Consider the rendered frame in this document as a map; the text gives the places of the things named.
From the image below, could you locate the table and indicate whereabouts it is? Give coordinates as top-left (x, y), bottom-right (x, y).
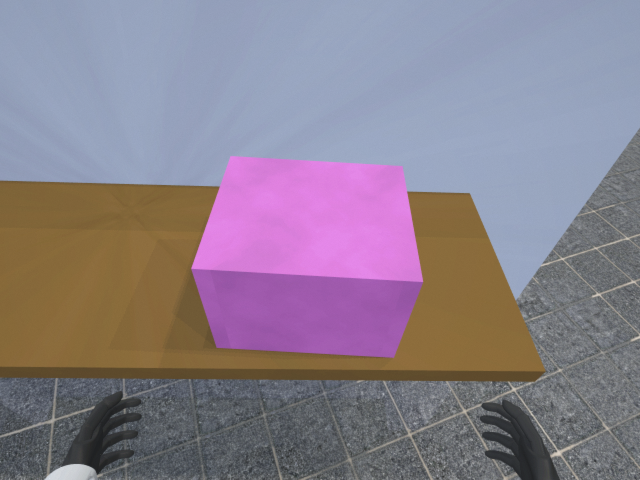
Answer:
top-left (0, 181), bottom-right (546, 382)

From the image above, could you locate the left robot hand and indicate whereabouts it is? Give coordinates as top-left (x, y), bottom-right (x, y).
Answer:
top-left (61, 391), bottom-right (142, 475)

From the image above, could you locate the right robot hand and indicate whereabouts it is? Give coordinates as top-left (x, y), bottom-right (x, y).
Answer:
top-left (480, 400), bottom-right (560, 480)

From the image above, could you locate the carton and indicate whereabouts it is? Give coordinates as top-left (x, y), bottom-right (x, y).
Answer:
top-left (191, 156), bottom-right (423, 358)

